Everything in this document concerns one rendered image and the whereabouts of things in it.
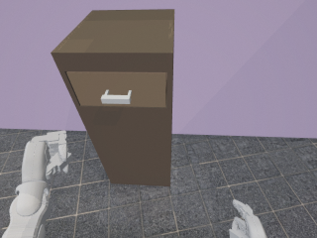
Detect handle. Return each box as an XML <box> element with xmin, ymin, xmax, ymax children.
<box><xmin>101</xmin><ymin>89</ymin><xmax>132</xmax><ymax>104</ymax></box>

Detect cabinet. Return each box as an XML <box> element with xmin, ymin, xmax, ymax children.
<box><xmin>51</xmin><ymin>9</ymin><xmax>175</xmax><ymax>186</ymax></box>

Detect left robot hand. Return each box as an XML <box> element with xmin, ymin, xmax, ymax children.
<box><xmin>22</xmin><ymin>130</ymin><xmax>71</xmax><ymax>183</ymax></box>

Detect right robot hand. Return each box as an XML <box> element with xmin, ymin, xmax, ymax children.
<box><xmin>229</xmin><ymin>199</ymin><xmax>267</xmax><ymax>238</ymax></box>

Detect drawer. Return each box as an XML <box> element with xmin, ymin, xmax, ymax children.
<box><xmin>66</xmin><ymin>71</ymin><xmax>167</xmax><ymax>108</ymax></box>

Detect left robot forearm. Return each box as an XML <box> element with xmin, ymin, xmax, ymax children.
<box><xmin>2</xmin><ymin>180</ymin><xmax>52</xmax><ymax>238</ymax></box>

